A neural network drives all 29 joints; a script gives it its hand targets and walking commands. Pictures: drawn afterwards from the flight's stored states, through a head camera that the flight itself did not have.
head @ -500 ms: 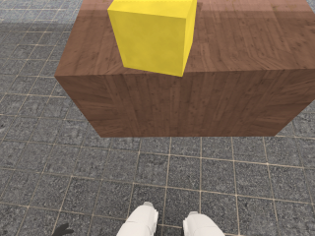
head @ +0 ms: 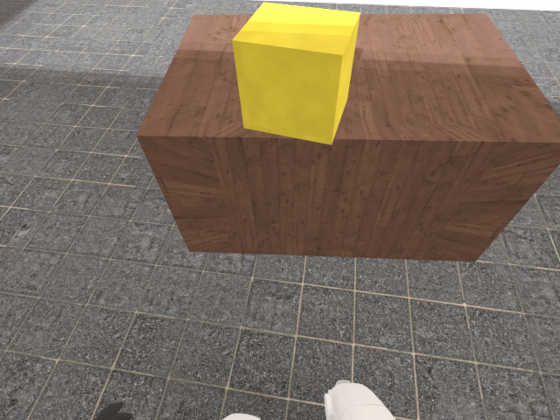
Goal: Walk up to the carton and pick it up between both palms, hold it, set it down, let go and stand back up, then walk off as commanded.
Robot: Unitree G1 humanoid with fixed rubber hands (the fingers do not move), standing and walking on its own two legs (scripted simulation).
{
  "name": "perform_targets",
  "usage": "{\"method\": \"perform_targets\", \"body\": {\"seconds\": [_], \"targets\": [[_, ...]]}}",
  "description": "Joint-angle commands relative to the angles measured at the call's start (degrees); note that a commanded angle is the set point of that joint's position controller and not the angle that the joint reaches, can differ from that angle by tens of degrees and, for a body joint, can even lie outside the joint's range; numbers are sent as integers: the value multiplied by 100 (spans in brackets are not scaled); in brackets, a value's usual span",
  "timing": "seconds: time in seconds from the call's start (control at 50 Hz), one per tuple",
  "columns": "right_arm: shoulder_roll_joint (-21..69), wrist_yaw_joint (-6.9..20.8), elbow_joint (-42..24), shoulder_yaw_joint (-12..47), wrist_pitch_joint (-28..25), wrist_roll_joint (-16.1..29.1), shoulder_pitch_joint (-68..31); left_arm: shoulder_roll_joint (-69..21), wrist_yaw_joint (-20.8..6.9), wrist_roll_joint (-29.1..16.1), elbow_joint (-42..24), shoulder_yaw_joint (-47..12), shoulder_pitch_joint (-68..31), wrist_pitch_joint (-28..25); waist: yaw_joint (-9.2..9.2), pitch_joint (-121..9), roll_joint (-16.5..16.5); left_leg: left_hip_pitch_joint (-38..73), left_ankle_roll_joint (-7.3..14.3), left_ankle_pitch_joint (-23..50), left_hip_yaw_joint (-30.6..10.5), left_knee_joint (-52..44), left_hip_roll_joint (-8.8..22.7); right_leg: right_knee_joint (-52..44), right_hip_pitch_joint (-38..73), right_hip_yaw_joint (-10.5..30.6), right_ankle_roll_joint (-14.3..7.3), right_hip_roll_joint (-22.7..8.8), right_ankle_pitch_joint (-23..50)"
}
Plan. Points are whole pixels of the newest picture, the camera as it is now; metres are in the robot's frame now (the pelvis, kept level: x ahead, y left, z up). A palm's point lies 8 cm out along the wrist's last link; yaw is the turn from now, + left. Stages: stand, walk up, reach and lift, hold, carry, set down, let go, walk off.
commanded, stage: walk off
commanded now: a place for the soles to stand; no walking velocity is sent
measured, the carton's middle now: (298, 74) +0.90 -0.02 -0.01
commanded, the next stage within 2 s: stand in 0.36 s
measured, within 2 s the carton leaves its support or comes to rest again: neither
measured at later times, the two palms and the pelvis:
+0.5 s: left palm out of the picture +0.08 +0.30 -0.12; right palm out of the picture +0.09 -0.30 -0.10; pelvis +0.02 +0.01 -0.01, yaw +0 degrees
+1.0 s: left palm out of the picture +0.09 +0.29 -0.11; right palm out of the picture +0.13 -0.31 -0.10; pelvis +0.03 +0.00 -0.01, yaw +0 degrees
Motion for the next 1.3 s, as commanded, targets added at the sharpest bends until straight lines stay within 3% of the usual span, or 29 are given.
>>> {"method": "perform_targets", "body": {"seconds": [0.0,0.04,0.06,0.08,0.1,0.12,0.14,0.2,0.26,0.32,0.34,0.36,0.38,0.4,0.48,0.5,0.52,0.54,0.56,0.58,0.62,0.66,0.68,0.74,0.78,0.86,0.88,1.02,1.28], "targets": [[-1792,22,-28,-678,-402,-319,-161,1551,-33,94,-316,679,339,-353,185,-816,676,-674,1325,-947,-2056,-1929,1435,-857,167,-54,-9,-44,-292],[-1638,47,-65,-646,-376,-314,-332,1453,0,57,-117,679,962,-452,545,-1213,417,-1244,1091,-7,-1217,-866,1165,-2284,1665,-191,-11,31,174],[-1316,38,-72,-567,-372,-304,-296,1541,67,75,22,723,1532,-517,842,-1601,-136,-1853,758,774,-625,300,791,-2834,2917,357,-6,-151,44],[-943,36,-208,-439,-394,-207,-259,1982,132,142,-12,774,1905,-603,1030,-1898,-937,-2755,295,761,-308,1582,-66,-3322,3680,2477,-308,-1223,-384],[-1001,-12,-233,-458,-367,-165,-98,2320,123,86,-38,794,1741,-615,704,-1599,-1081,-3407,165,-680,-234,1742,-244,-3748,3243,3986,-723,-2193,-499],[-1365,-47,-200,-621,-377,-182,-213,2348,86,95,-181,813,1505,-591,630,-1134,-385,-3151,204,-584,-627,2027,35,-3880,2372,4119,-911,-2359,-947],[-1429,-30,-146,-667,-396,-194,-138,2197,84,71,-307,782,1222,-618,487,-866,-118,-3058,195,-389,-572,1960,185,-3769,2164,3701,-944,-2240,-771],[-1341,0,-155,-642,-417,-233,3,1942,80,12,-418,696,896,-625,380,-1035,-603,-2590,124,-234,-260,1454,393,-3368,1874,2710,-979,-1874,299],[-1292,11,-113,-615,-413,-248,-25,1888,52,43,-563,612,644,-566,292,-1225,-720,-1865,122,-343,50,579,550,-3032,1287,2161,-1101,-1729,460],[-1150,-1,162,-597,-470,-260,290,1620,20,-12,-603,443,95,-439,-123,-1394,-509,359,280,725,409,-1000,323,-2169,-342,1013,-662,-1087,418],[-1295,-33,228,-646,-480,-317,431,1380,38,-31,-539,384,268,-400,-160,-1562,-14,828,419,353,-200,-1326,509,-1581,-718,736,-412,-855,331],[-1635,-43,117,-644,-531,-389,229,1092,48,-89,-541,342,356,-366,-106,-1557,1072,473,780,-687,-2255,-2461,1495,-709,-1003,244,-35,-153,-260],[-1785,-36,23,-642,-550,-397,-167,1305,80,-32,-473,434,555,-332,100,-1380,859,-509,1216,-1318,-3312,-2837,2174,-186,-525,96,47,60,-759],[-1688,-29,-64,-587,-553,-392,-508,1498,81,-22,-423,473,731,-337,259,-1249,545,-926,1295,-1243,-3067,-2714,2102,-103,-127,137,21,-78,-796],[-1444,-43,-136,-469,-492,-331,-937,1311,44,33,-120,438,1158,-440,553,-1513,593,-1001,802,676,-1415,-1510,1437,-1718,855,-8,-90,-106,300],[-1329,-39,-124,-439,-480,-308,-876,1341,59,39,-106,431,1095,-483,530,-1755,284,-995,639,1200,-1021,-1011,1215,-2226,1187,373,-164,-265,593],[-1175,-38,-143,-408,-475,-261,-776,1565,83,84,-131,445,1047,-535,477,-2029,-296,-1214,384,1627,-469,-187,785,-2623,1583,1372,-383,-808,1073],[-1072,-47,-104,-399,-443,-212,-695,1861,72,79,-240,467,760,-555,342,-1808,-609,-1439,201,1329,148,69,321,-2865,1365,2118,-602,-1229,856],[-1096,-60,-43,-420,-423,-184,-611,1928,32,55,-268,478,561,-532,227,-1607,-509,-1211,207,582,226,-16,255,-2815,939,2147,-826,-1415,614],[-1113,-52,-3,-432,-435,-191,-482,1856,18,43,-347,449,363,-522,117,-1505,-411,-887,247,511,194,-230,354,-2637,666,1925,-860,-1389,750],[-1213,-36,26,-429,-491,-236,-501,1632,18,-15,-358,365,242,-488,61,-1619,-32,-239,416,1161,-426,-945,708,-2091,189,1128,-505,-880,1133],[-1396,-38,41,-472,-532,-285,-662,1336,36,-51,-275,319,471,-459,182,-1947,160,-27,761,1071,-1380,-1495,1276,-1591,148,370,-90,-366,861],[-1406,-35,45,-462,-526,-287,-804,1297,39,-36,-229,314,588,-455,277,-1910,116,-292,848,903,-1531,-1550,1396,-1556,374,225,-45,-248,776],[-1199,-20,18,-378,-468,-244,-1131,1474,30,36,-182,329,665,-501,381,-1700,-262,-901,423,821,-513,-910,790,-2629,801,1011,-332,-659,268],[-1113,-15,65,-363,-445,-196,-948,1750,14,60,-212,390,442,-527,234,-1523,-494,-867,234,1029,53,-415,407,-2937,657,1737,-597,-1098,351],[-1195,-29,29,-384,-499,-227,-831,1594,33,-13,-325,339,272,-504,156,-1830,-220,-203,371,1762,-356,-835,706,-2276,438,1119,-442,-830,1405],[-1247,-18,51,-360,-467,-99,-738,1458,44,-113,-156,283,-13,-473,58,-1917,204,-387,331,1724,-247,-764,672,-2224,547,976,-317,-760,1173],[-1173,-14,75,-291,-383,-104,-741,1544,46,-55,-53,246,-95,-424,64,-1657,-38,-650,286,1114,-210,-821,604,-2516,381,1133,-409,-874,341],[-1206,2,82,-273,-384,-121,-787,1515,44,-44,-40,233,-79,-419,115,-1740,-2,-635,303,1215,-289,-881,666,-2461,465,1015,-357,-795,471]]}}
